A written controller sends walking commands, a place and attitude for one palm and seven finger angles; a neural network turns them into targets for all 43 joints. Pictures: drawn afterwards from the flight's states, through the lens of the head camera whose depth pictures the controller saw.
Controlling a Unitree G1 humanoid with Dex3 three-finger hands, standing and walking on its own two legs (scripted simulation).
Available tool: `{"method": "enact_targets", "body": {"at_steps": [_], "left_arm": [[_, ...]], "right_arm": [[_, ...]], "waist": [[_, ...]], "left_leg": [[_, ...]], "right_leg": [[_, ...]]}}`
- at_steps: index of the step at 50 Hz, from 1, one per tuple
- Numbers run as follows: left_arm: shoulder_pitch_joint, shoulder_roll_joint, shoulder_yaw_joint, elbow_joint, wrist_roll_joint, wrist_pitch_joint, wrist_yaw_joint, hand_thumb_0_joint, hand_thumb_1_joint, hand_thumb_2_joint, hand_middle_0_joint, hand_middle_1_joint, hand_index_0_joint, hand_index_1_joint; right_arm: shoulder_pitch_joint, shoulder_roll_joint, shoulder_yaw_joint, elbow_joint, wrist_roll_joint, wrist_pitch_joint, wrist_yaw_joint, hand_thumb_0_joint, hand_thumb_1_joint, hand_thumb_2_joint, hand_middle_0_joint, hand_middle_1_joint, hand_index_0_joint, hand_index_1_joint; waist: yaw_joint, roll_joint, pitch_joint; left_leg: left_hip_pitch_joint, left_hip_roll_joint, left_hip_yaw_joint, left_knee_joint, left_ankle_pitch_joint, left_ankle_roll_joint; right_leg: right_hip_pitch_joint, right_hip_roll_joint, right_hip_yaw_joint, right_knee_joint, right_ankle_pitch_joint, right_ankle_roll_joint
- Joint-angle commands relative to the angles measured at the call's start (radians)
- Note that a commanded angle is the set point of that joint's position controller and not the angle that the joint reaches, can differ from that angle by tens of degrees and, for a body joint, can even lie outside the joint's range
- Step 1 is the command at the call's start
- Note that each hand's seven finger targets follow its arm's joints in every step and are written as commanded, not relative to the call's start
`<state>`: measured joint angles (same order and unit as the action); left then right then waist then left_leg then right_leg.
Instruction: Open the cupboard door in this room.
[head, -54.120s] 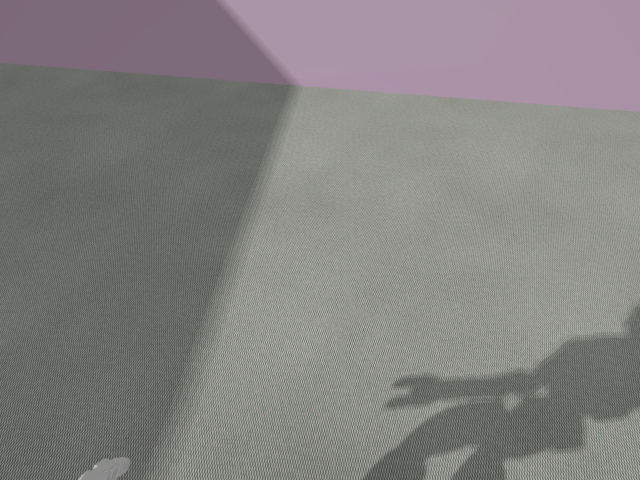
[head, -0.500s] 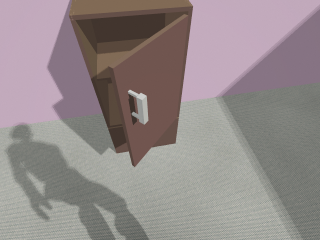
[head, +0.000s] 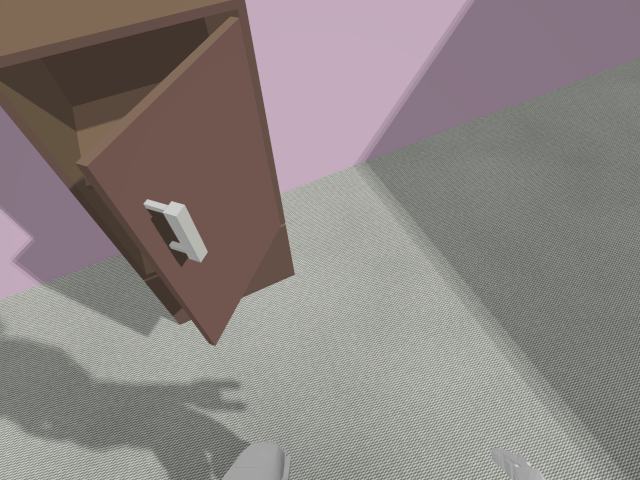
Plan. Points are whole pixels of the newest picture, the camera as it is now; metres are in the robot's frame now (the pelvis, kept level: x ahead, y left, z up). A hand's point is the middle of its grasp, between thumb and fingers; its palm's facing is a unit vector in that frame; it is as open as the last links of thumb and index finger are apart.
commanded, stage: walk to a spot facing it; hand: left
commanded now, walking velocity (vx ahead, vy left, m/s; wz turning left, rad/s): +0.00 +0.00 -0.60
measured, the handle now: (176, 230) +0.45 +0.28 -0.01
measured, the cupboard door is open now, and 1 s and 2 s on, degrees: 43 43 43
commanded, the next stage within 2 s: none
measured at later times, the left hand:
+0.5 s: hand (173, 448) +0.17 +0.25 -0.17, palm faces -0.27 -0.93 -0.23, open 7.4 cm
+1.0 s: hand (259, 401) +0.24 +0.13 -0.18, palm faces -0.59 -0.80 -0.16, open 7.4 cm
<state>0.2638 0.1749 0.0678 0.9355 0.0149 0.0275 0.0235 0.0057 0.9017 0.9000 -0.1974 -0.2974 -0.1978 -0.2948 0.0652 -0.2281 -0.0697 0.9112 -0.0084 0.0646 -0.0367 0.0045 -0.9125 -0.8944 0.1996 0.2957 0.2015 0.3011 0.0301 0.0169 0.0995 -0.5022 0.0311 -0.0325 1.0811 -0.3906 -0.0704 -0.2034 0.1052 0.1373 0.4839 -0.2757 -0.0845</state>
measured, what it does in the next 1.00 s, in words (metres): steps on the spot, turning right: left foot, then right foot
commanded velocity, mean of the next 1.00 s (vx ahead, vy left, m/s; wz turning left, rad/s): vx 0.09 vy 0.00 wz -0.60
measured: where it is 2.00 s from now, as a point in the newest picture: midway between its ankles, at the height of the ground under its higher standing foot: (445, 444)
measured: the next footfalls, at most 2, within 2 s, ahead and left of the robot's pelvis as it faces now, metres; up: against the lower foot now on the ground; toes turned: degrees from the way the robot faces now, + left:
left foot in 0.24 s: +0.09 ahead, +0.17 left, +0.00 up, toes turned -10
right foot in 0.62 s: +0.02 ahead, -0.09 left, +0.00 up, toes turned -26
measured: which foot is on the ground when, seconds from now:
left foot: up 0.00-0.22, down 0.24-0.62, up 0.64-0.92, down 0.94-1.00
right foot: down 0.00-0.24, up 0.26-0.60, down 0.62-0.94, up 0.96-1.00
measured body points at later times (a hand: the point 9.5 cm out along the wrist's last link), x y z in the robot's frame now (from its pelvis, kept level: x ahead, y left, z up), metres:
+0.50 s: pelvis +0.02 +0.06 +0.00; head +0.08 +0.06 +0.44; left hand +0.18 +0.29 -0.15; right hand +0.00 -0.20 -0.14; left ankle +0.06 +0.17 -0.74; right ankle -0.02 -0.08 -0.69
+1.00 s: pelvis +0.06 +0.03 -0.01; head +0.10 +0.03 +0.44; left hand +0.27 +0.17 -0.16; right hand -0.05 -0.20 -0.14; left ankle +0.11 +0.13 -0.74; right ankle -0.03 -0.06 -0.70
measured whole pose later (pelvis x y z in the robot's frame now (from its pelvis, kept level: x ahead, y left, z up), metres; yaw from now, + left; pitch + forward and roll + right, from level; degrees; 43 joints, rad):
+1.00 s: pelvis +0.06 +0.03 -0.01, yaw -36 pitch +1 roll -1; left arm 0.20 0.20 0.07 0.91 0.03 0.05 -0.04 0.01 0.90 0.90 -0.20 -0.30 -0.20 -0.29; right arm 0.29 -0.20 -0.03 0.88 -0.04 -0.03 -0.01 0.00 -0.91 -0.89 0.20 0.30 0.20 0.30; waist -0.03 -0.02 0.04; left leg -0.28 0.06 0.11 0.60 -0.34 0.01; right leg -0.43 0.04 0.05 0.91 -0.47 -0.02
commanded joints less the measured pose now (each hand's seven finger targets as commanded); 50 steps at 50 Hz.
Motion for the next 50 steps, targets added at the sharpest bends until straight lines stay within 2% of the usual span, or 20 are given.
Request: {"method": "enact_targets", "body": {"at_steps": [1, 7, 10, 12, 13, 18, 25, 28, 29, 30, 31, 32, 34, 41, 44, 45, 46, 47, 48, 50], "left_arm": [[0.099, 0.208, 0.058, -0.060, 0.009, -0.012, 0.009, 0.000, 0.900, 0.900, -0.200, -0.300, -0.200, -0.300], [0.053, 0.232, 0.066, -0.089, 0.015, -0.010, 0.006, 0.000, 0.900, 0.900, -0.200, -0.300, -0.200, -0.300], [-0.013, 0.206, 0.059, -0.109, 0.005, -0.005, 0.002, 0.000, 0.900, 0.900, -0.200, -0.300, -0.200, -0.300], [0.028, 0.137, 0.041, -0.137, -0.006, -0.009, -0.017, 0.000, 0.900, 0.900, -0.200, -0.300, -0.200, -0.300], [0.026, 0.158, 0.046, -0.152, 0.006, -0.014, -0.029, 0.000, 0.900, 0.900, -0.200, -0.300, -0.200, -0.300], [-0.020, 0.129, 0.039, -0.114, 0.007, 0.009, -0.058, 0.000, 0.900, 0.900, -0.200, -0.300, -0.200, -0.300], [-0.137, 0.110, 0.016, -0.134, 0.006, 0.009, -0.066, 0.000, 0.900, 0.900, -0.200, -0.300, -0.200, -0.300], [-0.087, 0.128, 0.020, -0.116, 0.004, 0.002, -0.061, 0.000, 0.900, 0.900, -0.200, -0.300, -0.200, -0.300], [-0.039, 0.165, 0.025, -0.102, 0.006, -0.006, -0.056, 0.000, 0.900, 0.900, -0.200, -0.300, -0.200, -0.300], [0.013, 0.259, 0.043, -0.089, 0.014, -0.016, -0.041, 0.000, 0.900, 0.900, -0.200, -0.300, -0.200, -0.300], [0.069, 0.338, 0.055, -0.070, 0.006, -0.016, -0.027, 0.000, 0.900, 0.900, -0.200, -0.300, -0.200, -0.300], [0.064, 0.324, 0.056, -0.073, 0.004, -0.013, -0.013, 0.000, 0.900, 0.900, -0.200, -0.300, -0.200, -0.300], [-0.049, 0.262, 0.048, -0.095, 0.003, -0.003, 0.003, 0.000, 0.900, 0.900, -0.200, -0.300, -0.200, -0.300], [-0.102, 0.252, 0.049, -0.121, 0.015, -0.008, -0.020, 0.000, 0.900, 0.900, -0.200, -0.300, -0.200, -0.300], [-0.149, 0.236, 0.051, -0.129, 0.012, -0.014, -0.032, 0.000, 0.900, 0.900, -0.200, -0.300, -0.200, -0.300], [-0.169, 0.201, 0.045, -0.140, 0.007, -0.014, -0.037, 0.000, 0.900, 0.900, -0.200, -0.300, -0.200, -0.300], [-0.173, 0.119, 0.027, -0.168, 0.000, -0.012, -0.047, 0.000, 0.900, 0.900, -0.200, -0.300, -0.200, -0.300], [-0.238, 0.095, 0.022, -0.218, 0.000, -0.023, -0.055, 0.000, 0.900, 0.900, -0.200, -0.300, -0.200, -0.300], [-0.279, 0.124, 0.032, -0.216, 0.019, -0.032, -0.068, 0.000, 0.900, 0.900, -0.200, -0.300, -0.200, -0.300], [-0.222, 0.117, 0.036, -0.168, 0.025, -0.038, -0.083, 0.000, 0.900, 0.900, -0.200, -0.300, -0.200, -0.300]], "right_arm": [[-0.051, -0.062, -0.008, -0.108, -0.001, -0.027, -0.007, 0.000, -0.900, -0.900, 0.200, 0.300, 0.200, 0.300], [-0.025, -0.051, -0.004, -0.139, 0.010, -0.048, -0.006, 0.000, -0.900, -0.900, 0.200, 0.300, 0.200, 0.300], [0.133, -0.078, -0.008, -0.102, 0.009, -0.062, -0.013, 0.000, -0.900, -0.900, 0.200, 0.300, 0.200, 0.300], [0.211, -0.230, -0.028, -0.111, -0.015, -0.073, -0.021, 0.000, -0.900, -0.900, 0.200, 0.300, 0.200, 0.300], [0.192, -0.232, -0.023, -0.138, -0.022, -0.065, -0.024, 0.000, -0.900, -0.900, 0.200, 0.300, 0.200, 0.300], [0.152, -0.142, 0.010, -0.130, -0.024, -0.072, -0.019, 0.000, -0.900, -0.900, 0.200, 0.300, 0.200, 0.300], [0.265, -0.183, -0.012, -0.070, -0.027, -0.062, -0.006, 0.000, -0.900, -0.900, 0.200, 0.300, 0.200, 0.300], [0.244, -0.194, -0.018, -0.068, -0.022, -0.057, 0.000, 0.000, -0.900, -0.900, 0.200, 0.300, 0.200, 0.300], [0.247, -0.183, -0.018, -0.073, -0.016, -0.055, 0.006, 0.000, -0.900, -0.900, 0.200, 0.300, 0.200, 0.300], [0.247, -0.123, -0.007, -0.090, -0.005, -0.053, 0.013, 0.000, -0.900, -0.900, 0.200, 0.300, 0.200, 0.300], [0.164, -0.091, 0.004, -0.131, -0.003, -0.046, 0.012, 0.000, -0.900, -0.900, 0.200, 0.300, 0.200, 0.300], [0.149, -0.105, -0.001, -0.126, -0.004, -0.038, 0.004, 0.000, -0.900, -0.900, 0.200, 0.300, 0.200, 0.300], [0.170, -0.116, -0.006, -0.090, -0.002, -0.036, 0.002, 0.000, -0.900, -0.900, 0.200, 0.300, 0.200, 0.300], [0.182, -0.072, -0.005, -0.090, -0.013, -0.043, 0.026, 0.000, -0.900, -0.900, 0.200, 0.300, 0.200, 0.300], [0.287, -0.069, -0.005, -0.067, -0.013, -0.066, 0.024, 0.000, -0.900, -0.900, 0.200, 0.300, 0.200, 0.300], [0.378, -0.092, -0.006, -0.039, -0.015, -0.079, 0.016, 0.000, -0.900, -0.900, 0.200, 0.300, 0.200, 0.300], [0.468, -0.178, -0.023, -0.015, -0.033, -0.090, 0.005, 0.000, -0.900, -0.900, 0.200, 0.300, 0.200, 0.300], [0.526, -0.251, -0.033, -0.016, -0.041, -0.098, -0.007, 0.000, -0.900, -0.900, 0.200, 0.300, 0.200, 0.300], [0.478, -0.232, -0.025, -0.026, -0.039, -0.104, -0.001, 0.000, -0.900, -0.900, 0.200, 0.300, 0.200, 0.300], [0.359, -0.150, 0.000, -0.057, -0.035, -0.117, 0.005, 0.000, -0.900, -0.900, 0.200, 0.300, 0.200, 0.300]], "waist": [[0.026, -0.138, -0.112], [0.004, -0.142, -0.141], [-0.072, -0.088, -0.169], [-0.062, 0.289, -0.192], [-0.055, 0.128, -0.139], [-0.018, 0.172, -0.134], [-0.074, 0.199, -0.114], [-0.031, 0.168, -0.131], [-0.009, 0.092, -0.158], [0.017, -0.155, -0.196], [0.066, -0.302, -0.170], [0.065, -0.248, -0.167], [0.013, -0.259, -0.174], [-0.016, -0.175, -0.073], [-0.078, -0.162, -0.061], [-0.124, -0.085, -0.086], [-0.161, 0.199, -0.093], [-0.179, 0.305, -0.054], [-0.159, 0.158, 0.000], [-0.082, 0.084, 0.011]], "left_leg": [[-0.113, -0.010, -0.012, -0.042, -0.010, 0.004], [0.038, -0.037, -0.014, -0.270, -0.028, 0.021], [0.380, -0.010, -0.030, -0.617, 0.169, 0.035], [0.533, 0.451, -0.469, -0.786, 0.330, 0.241], [0.371, 0.487, -0.459, -0.785, 0.269, 0.297], [0.338, 0.258, -0.072, -0.730, 0.482, 0.200], [0.331, 0.287, 0.031, -0.686, 0.515, 0.187], [0.280, 0.283, 0.072, -0.592, 0.461, 0.138], [0.218, 0.253, 0.104, -0.495, 0.400, 0.095], [0.032, 0.155, 0.217, -0.287, 0.127, 0.027], [-0.100, 0.048, 0.176, -0.075, -0.289, 0.000], [-0.125, 0.063, 0.055, 0.021, -0.245, 0.012], [-0.116, 0.087, 0.030, 0.058, -0.120, 0.004], [0.085, 0.020, 0.094, -0.243, -0.066, 0.003], [0.307, -0.013, 0.119, -0.481, -0.005, 0.018], [0.473, 0.013, 0.091, -0.629, -0.011, 0.033], [0.592, 0.235, -0.201, -0.804, -0.271, 0.105], [0.552, 0.485, -0.509, -0.951, -0.428, 0.213], [0.428, 0.498, -0.525, -0.981, -0.409, 0.240], [0.371, 0.389, -0.279, -0.934, -0.174, 0.188]], "right_leg": [[0.187, -0.270, 0.310, -0.072, 0.637, -0.087], [0.114, -0.262, 0.371, -0.032, 0.636, -0.117], [-0.109, -0.169, 0.305, 0.062, 0.414, -0.025], [-0.392, -0.001, -0.015, 0.429, -0.375, 0.097], [-0.360, -0.066, -0.049, 0.573, -0.363, 0.115], [-0.366, -0.122, -0.120, 0.692, -0.157, 0.140], [-0.208, -0.109, -0.227, 0.317, -0.173, 0.114], [-0.045, -0.098, -0.237, 0.098, -0.026, 0.087], [0.089, -0.118, -0.203, -0.020, 0.086, 0.066], [0.259, -0.335, 0.071, -0.105, 0.278, -0.011], [0.215, -0.515, 0.282, -0.140, 0.503, -0.122], [0.193, -0.479, 0.262, -0.120, 0.456, -0.156], [0.174, -0.386, 0.171, -0.081, 0.445, -0.132], [-0.082, -0.299, 0.213, -0.208, -0.223, -0.111], [-0.237, -0.242, 0.211, -0.167, -0.362, -0.075], [-0.349, -0.185, 0.165, -0.073, -0.380, -0.036], [-0.529, -0.050, 0.023, 0.215, -0.386, 0.026], [-0.639, -0.043, -0.127, 0.475, -0.357, 0.069], [-0.612, -0.125, -0.064, 0.621, -0.245, 0.060], [-0.580, -0.173, -0.100, 0.726, -0.091, 0.078]]}}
